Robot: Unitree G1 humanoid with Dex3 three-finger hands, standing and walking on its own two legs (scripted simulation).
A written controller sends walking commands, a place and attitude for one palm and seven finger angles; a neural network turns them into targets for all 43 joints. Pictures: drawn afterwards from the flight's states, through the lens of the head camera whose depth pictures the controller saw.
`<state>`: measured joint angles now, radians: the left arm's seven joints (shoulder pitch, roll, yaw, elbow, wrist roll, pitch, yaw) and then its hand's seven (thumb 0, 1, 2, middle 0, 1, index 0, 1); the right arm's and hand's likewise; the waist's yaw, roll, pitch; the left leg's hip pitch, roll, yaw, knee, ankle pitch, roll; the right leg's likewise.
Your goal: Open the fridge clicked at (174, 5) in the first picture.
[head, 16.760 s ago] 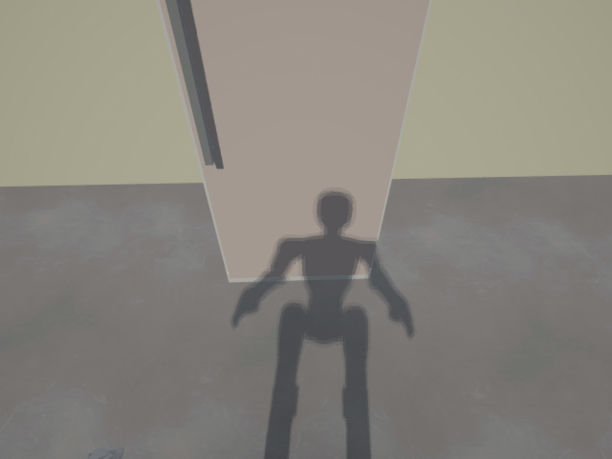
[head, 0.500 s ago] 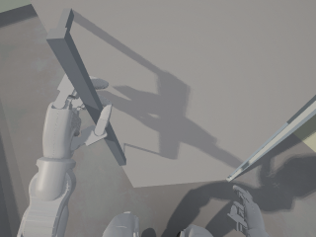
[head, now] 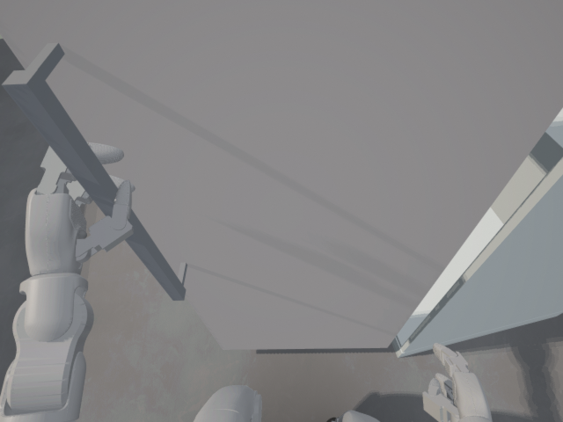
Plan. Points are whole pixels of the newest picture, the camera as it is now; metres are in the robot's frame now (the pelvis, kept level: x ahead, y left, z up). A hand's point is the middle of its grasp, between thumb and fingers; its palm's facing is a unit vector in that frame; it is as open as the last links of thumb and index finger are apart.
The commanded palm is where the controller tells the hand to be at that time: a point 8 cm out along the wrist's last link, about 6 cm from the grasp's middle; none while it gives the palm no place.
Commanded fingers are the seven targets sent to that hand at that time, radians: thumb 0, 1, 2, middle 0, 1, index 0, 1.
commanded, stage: stop walking and hold the door back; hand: left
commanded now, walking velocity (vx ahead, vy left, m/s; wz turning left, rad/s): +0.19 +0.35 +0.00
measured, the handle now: (135, 214) +0.34 +0.21 +0.12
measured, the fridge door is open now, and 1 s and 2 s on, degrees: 77 74 73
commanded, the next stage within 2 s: loosen the grip on the handle in 1.80 s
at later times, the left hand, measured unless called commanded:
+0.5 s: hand (120, 204) +0.31 +0.19 +0.18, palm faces +0.34 -0.89 -0.29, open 5.8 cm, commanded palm +0.28 +0.28 +0.16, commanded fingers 0.00 0.90 0.90 -0.45 -1.40 -0.45 -1.40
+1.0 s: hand (120, 196) +0.32 +0.19 +0.18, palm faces +0.21 -0.95 -0.24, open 5.9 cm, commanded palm +0.28 +0.27 +0.16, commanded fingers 0.00 0.90 0.90 -0.45 -1.40 -0.45 -1.40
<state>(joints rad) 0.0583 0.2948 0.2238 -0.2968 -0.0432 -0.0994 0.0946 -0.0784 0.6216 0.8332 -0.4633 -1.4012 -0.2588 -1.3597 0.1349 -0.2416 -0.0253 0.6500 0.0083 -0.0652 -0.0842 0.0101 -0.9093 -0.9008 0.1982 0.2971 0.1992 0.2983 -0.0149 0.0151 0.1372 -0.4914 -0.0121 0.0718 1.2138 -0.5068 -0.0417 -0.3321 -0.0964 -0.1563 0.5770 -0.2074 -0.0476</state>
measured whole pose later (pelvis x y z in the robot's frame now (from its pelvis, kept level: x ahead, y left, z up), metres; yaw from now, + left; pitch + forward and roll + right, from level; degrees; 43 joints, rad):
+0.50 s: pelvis -0.11 -0.07 -0.02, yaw +3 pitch -2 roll +1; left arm -0.72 0.47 0.29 0.75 0.00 -0.17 0.00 -0.08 0.62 0.77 -0.46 -1.40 -0.43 -1.40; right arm 0.24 -0.26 0.01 0.73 0.04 -0.03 -0.09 0.01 -0.91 -0.90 0.20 0.30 0.20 0.30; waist -0.04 0.05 0.10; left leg -0.39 0.02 -0.02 0.96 -0.46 0.00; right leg -0.37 -0.04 -0.05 0.69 -0.26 0.00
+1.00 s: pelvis -0.11 -0.02 +0.00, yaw -5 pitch +1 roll -3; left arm -0.50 0.48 0.35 0.48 0.01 -0.19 0.00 -0.06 0.64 0.76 -0.46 -1.40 -0.39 -1.38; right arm 0.32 -0.22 0.03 0.68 0.02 -0.07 -0.08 0.01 -0.91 -0.90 0.20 0.30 0.20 0.30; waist -0.10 0.00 0.04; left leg -0.31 0.13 0.11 0.56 -0.25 -0.02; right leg -0.33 0.01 -0.08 0.60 -0.33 0.01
